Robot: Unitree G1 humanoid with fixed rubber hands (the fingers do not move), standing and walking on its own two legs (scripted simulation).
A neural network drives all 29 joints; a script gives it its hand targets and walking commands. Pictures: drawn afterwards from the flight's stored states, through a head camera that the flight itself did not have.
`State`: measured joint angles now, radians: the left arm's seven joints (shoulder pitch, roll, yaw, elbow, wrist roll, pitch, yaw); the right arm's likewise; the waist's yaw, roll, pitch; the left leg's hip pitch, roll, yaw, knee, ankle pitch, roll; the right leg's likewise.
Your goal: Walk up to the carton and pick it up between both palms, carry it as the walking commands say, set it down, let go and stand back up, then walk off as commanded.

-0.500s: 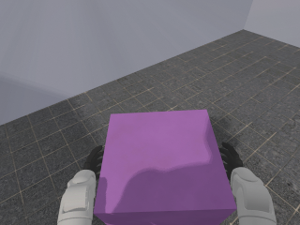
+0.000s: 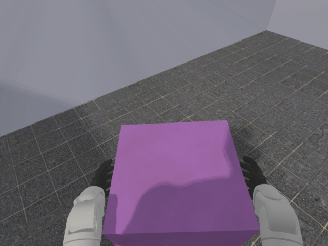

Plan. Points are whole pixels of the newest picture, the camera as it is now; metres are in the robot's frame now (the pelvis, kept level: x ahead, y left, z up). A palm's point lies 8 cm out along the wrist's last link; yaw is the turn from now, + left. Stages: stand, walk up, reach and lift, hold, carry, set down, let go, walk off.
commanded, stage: hold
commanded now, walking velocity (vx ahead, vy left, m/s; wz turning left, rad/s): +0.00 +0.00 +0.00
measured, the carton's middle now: (176, 190) +0.29 -0.01 -0.04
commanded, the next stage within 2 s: carry in 0.62 s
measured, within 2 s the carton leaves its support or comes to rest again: neither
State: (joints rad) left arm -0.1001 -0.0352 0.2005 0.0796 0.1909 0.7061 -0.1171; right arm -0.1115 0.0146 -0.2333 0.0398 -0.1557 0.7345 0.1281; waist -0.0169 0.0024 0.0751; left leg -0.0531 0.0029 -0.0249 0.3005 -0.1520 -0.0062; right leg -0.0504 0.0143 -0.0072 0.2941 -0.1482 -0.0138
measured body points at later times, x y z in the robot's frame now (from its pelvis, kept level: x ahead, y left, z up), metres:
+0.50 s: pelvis +0.00 +0.00 +0.00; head -0.01 +0.00 +0.45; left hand +0.27 +0.18 +0.02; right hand +0.27 -0.20 +0.02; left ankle +0.02 +0.12 -0.75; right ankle +0.02 -0.11 -0.75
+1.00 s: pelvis -0.02 -0.08 -0.03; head -0.04 -0.09 +0.42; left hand +0.22 +0.12 +0.04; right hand +0.26 -0.26 +0.05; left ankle -0.03 +0.06 -0.70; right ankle +0.02 -0.16 -0.75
